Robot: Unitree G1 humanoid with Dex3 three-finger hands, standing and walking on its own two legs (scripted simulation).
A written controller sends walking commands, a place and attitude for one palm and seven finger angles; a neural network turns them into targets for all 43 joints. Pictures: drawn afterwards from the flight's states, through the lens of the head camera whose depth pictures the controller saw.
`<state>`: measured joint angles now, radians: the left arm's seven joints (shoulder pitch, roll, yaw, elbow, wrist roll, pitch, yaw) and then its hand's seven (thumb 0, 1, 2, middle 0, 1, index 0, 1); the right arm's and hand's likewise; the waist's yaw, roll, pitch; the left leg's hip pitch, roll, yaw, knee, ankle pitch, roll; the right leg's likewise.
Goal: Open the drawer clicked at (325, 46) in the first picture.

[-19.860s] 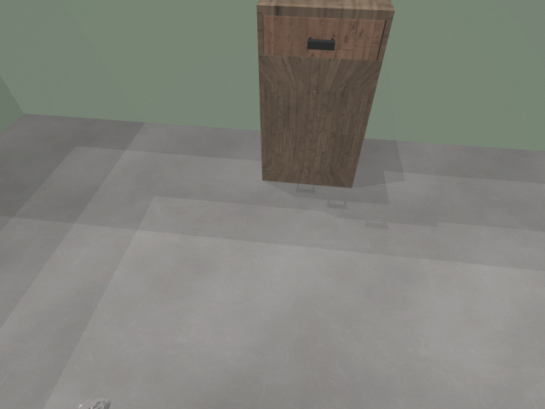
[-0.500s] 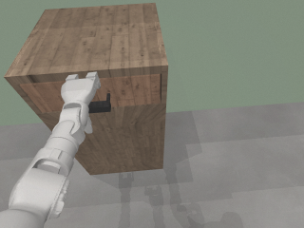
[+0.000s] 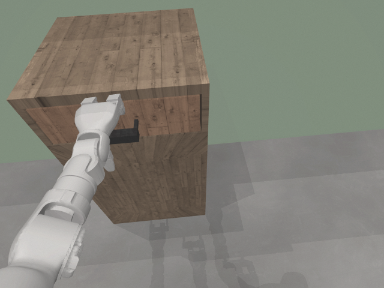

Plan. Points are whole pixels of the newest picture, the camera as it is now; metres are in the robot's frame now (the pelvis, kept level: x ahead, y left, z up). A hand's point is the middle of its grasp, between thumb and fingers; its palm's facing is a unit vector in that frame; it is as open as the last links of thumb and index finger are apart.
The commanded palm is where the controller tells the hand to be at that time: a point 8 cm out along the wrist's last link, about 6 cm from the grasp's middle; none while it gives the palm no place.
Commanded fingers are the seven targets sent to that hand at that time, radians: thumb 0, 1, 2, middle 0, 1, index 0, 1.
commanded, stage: re-aim the fingers above the handle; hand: left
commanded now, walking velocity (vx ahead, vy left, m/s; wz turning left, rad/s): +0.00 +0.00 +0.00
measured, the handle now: (120, 130) +0.51 +0.20 +0.00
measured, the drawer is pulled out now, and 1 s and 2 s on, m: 0.00 0.00 0.00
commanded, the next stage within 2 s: lower the fingers behind the handle in 1.38 s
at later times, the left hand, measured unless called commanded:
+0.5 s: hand (106, 131) +0.46 +0.20 +0.06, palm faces -0.03 -0.03 -1.00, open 13.8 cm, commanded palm +0.44 +0.21 +0.12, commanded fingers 0.00 -0.50 0.30 -0.30 -1.20 -0.30 -1.20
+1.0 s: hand (112, 129) +0.46 +0.19 +0.06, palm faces -0.04 -0.03 -1.00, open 13.8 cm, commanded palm +0.44 +0.20 +0.12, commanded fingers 0.00 -0.50 0.30 -0.30 -1.20 -0.30 -1.20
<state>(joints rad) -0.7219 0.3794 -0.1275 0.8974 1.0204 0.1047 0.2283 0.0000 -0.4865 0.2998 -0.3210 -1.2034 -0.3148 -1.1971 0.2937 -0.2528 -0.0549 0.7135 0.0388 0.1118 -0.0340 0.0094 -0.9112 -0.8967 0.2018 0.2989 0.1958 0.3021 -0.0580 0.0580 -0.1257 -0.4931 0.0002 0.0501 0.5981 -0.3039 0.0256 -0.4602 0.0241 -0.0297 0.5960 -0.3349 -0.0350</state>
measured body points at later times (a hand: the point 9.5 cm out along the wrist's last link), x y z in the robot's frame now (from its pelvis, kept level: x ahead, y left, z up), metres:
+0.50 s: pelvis +0.00 +0.01 +0.00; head +0.05 -0.01 +0.45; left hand +0.45 +0.20 +0.11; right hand +0.03 -0.26 -0.14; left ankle -0.01 +0.10 -0.73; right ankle -0.03 -0.10 -0.73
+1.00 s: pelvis +0.00 +0.00 +0.00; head +0.05 -0.01 +0.45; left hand +0.46 +0.19 +0.12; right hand +0.07 -0.26 -0.14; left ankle -0.01 +0.10 -0.73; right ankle -0.03 -0.10 -0.73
